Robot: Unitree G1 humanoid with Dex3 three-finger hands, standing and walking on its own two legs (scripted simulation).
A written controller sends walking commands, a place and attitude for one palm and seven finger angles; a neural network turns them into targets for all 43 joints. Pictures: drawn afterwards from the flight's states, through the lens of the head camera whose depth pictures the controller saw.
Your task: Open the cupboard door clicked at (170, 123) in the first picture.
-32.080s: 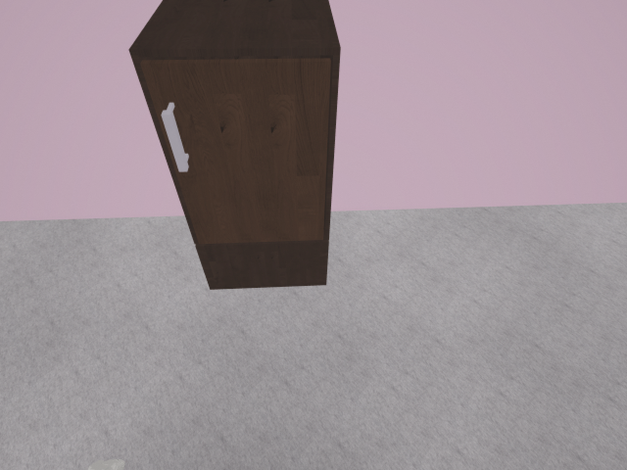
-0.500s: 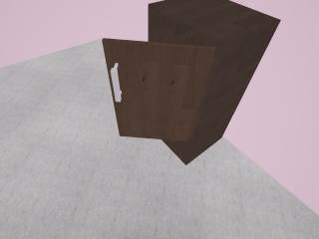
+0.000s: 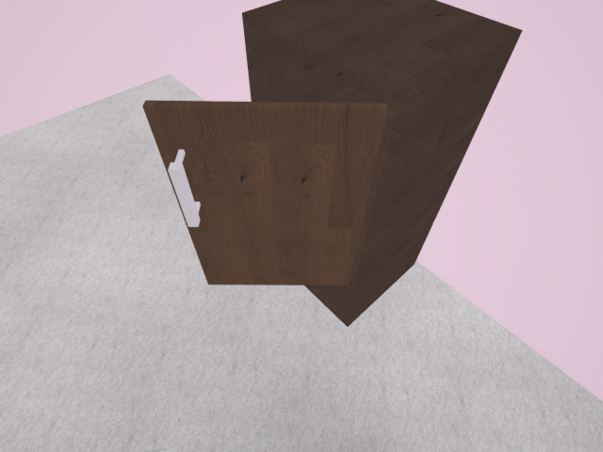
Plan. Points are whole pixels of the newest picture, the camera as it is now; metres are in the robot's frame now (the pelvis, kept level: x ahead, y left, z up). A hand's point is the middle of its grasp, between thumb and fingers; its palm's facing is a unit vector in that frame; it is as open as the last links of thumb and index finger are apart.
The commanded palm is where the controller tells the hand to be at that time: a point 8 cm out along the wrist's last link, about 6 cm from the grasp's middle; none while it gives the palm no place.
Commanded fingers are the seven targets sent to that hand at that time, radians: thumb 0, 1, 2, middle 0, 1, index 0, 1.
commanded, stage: come to a stop and stand still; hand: left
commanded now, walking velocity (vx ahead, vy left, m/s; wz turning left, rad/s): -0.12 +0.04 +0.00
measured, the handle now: (187, 189) +0.58 +0.25 -0.05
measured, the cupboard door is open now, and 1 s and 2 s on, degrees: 48 48 48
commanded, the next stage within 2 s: look again from close up in 0.54 s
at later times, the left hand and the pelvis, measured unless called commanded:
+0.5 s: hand out of the picture +0.02 +0.21 -0.16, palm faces -0.01 -0.97 -0.26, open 7.4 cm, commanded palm none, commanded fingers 0.00 0.90 0.90 -0.20 -0.30 -0.20 -0.30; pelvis -0.02 +0.02 +0.00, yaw +0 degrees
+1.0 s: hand out of the picture +0.01 +0.18 -0.17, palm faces +0.00 -0.98 -0.21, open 7.4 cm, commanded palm none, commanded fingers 0.00 0.90 0.90 -0.20 -0.30 -0.20 -0.30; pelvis +0.00 +0.00 +0.01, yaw +0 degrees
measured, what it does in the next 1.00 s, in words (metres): stands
